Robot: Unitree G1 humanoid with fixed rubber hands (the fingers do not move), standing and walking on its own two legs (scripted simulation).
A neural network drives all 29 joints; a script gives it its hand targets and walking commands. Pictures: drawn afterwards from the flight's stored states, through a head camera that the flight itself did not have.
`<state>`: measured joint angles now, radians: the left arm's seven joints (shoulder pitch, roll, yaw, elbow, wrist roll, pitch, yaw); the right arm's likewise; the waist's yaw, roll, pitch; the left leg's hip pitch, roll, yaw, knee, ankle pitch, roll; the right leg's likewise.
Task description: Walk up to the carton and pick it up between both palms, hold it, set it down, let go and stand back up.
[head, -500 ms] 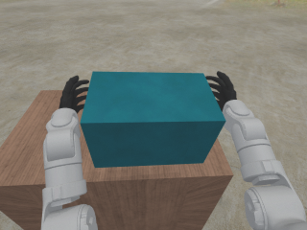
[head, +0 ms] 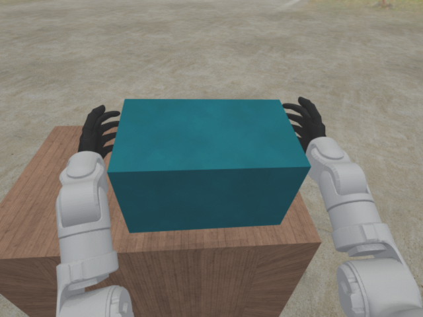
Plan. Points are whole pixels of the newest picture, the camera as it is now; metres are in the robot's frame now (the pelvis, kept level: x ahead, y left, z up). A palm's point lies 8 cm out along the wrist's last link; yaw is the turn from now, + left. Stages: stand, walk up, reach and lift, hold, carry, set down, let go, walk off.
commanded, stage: hold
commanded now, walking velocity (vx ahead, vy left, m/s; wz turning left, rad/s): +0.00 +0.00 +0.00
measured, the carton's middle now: (206, 164) +0.36 +0.01 +0.14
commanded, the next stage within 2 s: none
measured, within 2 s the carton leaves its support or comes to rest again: neither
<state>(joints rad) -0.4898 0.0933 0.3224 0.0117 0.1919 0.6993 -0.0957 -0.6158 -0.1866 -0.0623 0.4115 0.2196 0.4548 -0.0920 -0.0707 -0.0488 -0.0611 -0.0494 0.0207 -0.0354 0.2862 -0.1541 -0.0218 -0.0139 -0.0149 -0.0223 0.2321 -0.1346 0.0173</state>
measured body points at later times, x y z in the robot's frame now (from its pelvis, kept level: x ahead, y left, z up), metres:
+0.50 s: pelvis +0.00 +0.00 +0.00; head -0.06 +0.03 +0.45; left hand +0.36 +0.21 +0.20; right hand +0.37 -0.19 +0.20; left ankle +0.01 +0.13 -0.75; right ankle +0.00 -0.13 -0.75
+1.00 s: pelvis +0.00 +0.00 +0.00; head -0.06 +0.02 +0.45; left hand +0.36 +0.20 +0.20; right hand +0.37 -0.19 +0.20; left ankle +0.01 +0.13 -0.75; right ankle +0.00 -0.13 -0.75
